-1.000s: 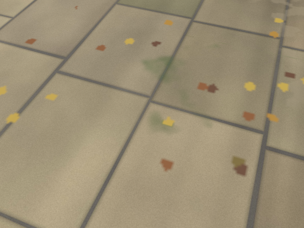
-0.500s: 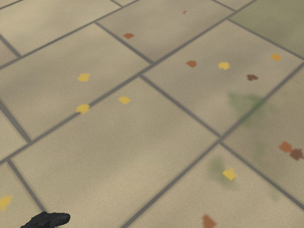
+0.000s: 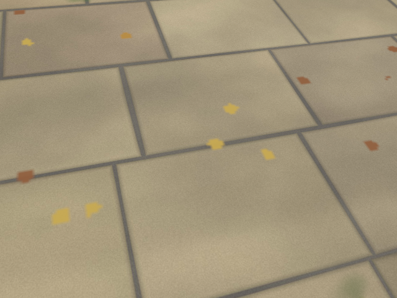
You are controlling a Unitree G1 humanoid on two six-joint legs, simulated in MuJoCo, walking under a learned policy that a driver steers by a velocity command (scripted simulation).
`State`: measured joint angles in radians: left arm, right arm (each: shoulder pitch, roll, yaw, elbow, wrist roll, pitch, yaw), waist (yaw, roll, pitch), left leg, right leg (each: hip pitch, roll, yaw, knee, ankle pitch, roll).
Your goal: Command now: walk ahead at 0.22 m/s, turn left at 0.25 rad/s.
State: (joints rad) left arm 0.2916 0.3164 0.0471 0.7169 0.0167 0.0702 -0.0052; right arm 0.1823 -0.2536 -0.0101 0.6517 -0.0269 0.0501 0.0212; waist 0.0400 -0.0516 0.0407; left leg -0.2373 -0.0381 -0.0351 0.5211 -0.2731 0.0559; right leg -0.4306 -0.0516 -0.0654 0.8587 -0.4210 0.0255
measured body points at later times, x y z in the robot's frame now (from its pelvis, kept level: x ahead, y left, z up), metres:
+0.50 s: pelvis +0.12 -0.03 +0.00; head +0.14 -0.04 +0.45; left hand +0.17 +0.26 -0.10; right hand +0.30 -0.27 -0.11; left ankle +0.10 +0.10 -0.65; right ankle +0.11 -0.14 -0.74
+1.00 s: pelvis +0.36 +0.10 -0.01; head +0.42 +0.15 +0.43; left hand +0.34 +0.40 -0.13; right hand +0.60 -0.07 -0.14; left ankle +0.42 +0.16 -0.74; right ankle +0.47 -0.04 -0.65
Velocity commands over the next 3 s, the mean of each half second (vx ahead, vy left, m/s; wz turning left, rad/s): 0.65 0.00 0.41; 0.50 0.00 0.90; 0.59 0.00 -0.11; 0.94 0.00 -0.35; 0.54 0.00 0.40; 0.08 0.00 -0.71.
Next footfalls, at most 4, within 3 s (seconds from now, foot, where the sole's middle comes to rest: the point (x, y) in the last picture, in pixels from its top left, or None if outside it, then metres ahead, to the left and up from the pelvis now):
0.36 right None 0.15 -0.14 -0.77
0.80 left None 0.45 0.18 -0.77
1.62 right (132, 194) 0.88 0.26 -0.77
2.06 left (87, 113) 1.29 0.54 -0.77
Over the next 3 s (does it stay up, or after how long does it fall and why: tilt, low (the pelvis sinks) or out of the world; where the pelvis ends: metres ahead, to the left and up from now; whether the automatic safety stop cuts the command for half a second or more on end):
stays up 1.52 0.60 0.00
